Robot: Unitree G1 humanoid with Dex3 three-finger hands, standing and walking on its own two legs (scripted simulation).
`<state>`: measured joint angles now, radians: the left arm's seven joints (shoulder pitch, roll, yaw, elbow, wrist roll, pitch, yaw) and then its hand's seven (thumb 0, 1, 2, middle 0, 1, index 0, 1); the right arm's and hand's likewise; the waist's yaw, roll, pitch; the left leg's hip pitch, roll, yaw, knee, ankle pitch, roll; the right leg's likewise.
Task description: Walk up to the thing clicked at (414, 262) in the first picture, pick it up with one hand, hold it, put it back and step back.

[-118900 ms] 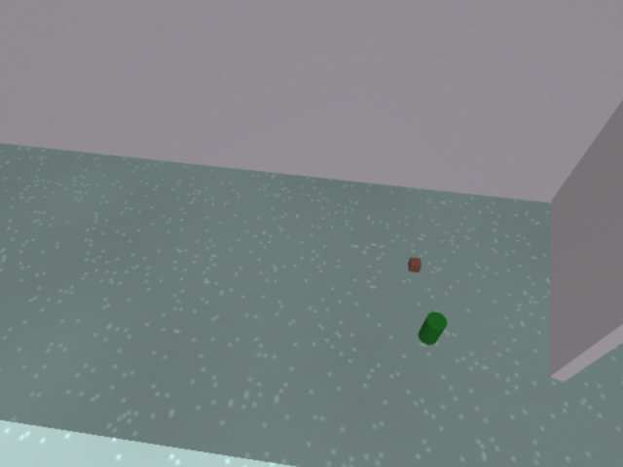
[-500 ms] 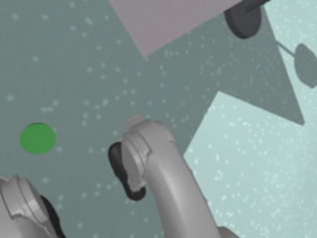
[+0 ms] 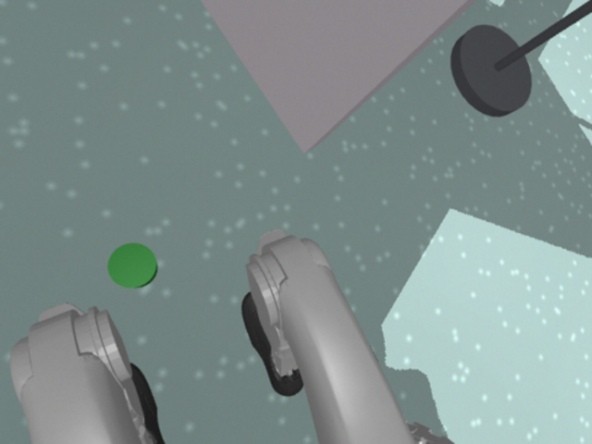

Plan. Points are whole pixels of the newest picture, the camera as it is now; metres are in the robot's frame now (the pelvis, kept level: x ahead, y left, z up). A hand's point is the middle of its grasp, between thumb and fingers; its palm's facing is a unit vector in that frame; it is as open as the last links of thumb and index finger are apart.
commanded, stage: withdraw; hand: left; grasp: from above
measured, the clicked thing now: out of the picture +0.61 +0.27 -0.33
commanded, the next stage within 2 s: approach in 0.26 s
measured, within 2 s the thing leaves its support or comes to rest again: neither
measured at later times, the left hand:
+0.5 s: hand out of the picture +0.59 +0.28 -0.12, palm faces -0.15 -0.37 -0.92, open 7.4 cm
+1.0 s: hand out of the picture +0.38 +0.25 +0.07, palm faces +0.05 -0.90 -0.44, open 7.4 cm
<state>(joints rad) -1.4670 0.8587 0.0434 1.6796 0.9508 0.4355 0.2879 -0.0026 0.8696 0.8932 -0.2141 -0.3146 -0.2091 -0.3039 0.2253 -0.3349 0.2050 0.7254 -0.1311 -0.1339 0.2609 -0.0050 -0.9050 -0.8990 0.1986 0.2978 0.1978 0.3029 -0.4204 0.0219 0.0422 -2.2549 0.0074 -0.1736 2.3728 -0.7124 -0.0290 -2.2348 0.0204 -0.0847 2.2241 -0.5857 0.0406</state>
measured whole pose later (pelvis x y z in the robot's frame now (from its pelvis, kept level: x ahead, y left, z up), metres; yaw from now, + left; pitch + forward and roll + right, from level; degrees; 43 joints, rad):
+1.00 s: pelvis +0.02 +0.00 +0.18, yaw +6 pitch +31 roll -4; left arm -0.55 0.37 0.13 0.71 0.18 0.50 0.08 0.00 0.90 0.89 -0.21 -0.31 -0.21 -0.30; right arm 0.16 -0.27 0.01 0.66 0.00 -0.11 0.04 0.00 -0.90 -0.90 0.20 0.30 0.20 0.30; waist -0.11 0.03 -0.22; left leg -1.67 0.02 -0.09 1.78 -0.66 -0.03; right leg -1.67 0.00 -0.04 1.71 -0.58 0.02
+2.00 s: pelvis +0.09 +0.01 +0.37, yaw +10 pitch +9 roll -3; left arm 0.50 0.23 0.02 -0.12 -0.05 0.45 0.02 0.01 0.91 0.89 -0.20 -0.30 -0.20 -0.30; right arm 0.26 -0.22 0.03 0.51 0.00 -0.22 -0.18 0.01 -0.90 -0.90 0.20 0.30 0.20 0.30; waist -0.03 0.04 -0.15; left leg -0.66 0.02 -0.07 1.00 -0.50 -0.01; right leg -0.64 -0.01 -0.06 0.91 -0.44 0.02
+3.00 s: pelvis +0.10 +0.01 +0.37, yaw +10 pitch +10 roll -3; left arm 0.50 0.23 0.03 -0.14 -0.06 0.45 0.02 0.01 0.91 0.89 -0.20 -0.30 -0.20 -0.30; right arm 0.28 -0.22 0.02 0.53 0.00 -0.22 -0.17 0.01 -0.90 -0.90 0.20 0.30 0.20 0.30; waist -0.03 0.04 -0.16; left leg -0.68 0.03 -0.07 1.02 -0.52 -0.02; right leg -0.66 -0.01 -0.06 0.95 -0.47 0.02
